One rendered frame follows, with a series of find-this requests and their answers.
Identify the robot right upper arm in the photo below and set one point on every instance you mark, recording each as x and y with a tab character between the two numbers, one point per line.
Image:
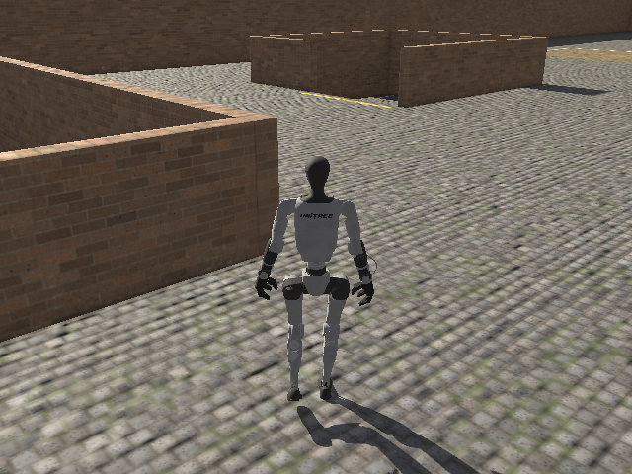
347	209

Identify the left robot forearm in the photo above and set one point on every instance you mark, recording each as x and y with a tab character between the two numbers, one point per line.
267	262

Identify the robot right thigh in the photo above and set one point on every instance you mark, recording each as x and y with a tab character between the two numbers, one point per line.
339	292

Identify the robot right hand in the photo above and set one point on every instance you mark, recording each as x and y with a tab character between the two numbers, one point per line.
366	289

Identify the robot head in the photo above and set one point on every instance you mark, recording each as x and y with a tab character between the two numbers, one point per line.
317	170

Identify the robot left upper arm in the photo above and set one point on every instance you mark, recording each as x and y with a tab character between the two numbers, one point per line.
285	208

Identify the robot left hand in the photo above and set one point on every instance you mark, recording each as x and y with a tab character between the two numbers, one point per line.
263	283

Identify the right robot forearm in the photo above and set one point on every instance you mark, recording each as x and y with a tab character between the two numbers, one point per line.
362	266

